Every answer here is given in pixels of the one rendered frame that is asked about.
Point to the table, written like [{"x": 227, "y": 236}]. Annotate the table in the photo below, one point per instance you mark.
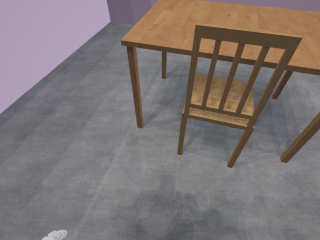
[{"x": 169, "y": 26}]

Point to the robot left hand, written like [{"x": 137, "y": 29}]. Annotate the robot left hand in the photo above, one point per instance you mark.
[{"x": 56, "y": 235}]

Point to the chair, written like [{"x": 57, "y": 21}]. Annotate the chair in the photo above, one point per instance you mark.
[{"x": 226, "y": 101}]

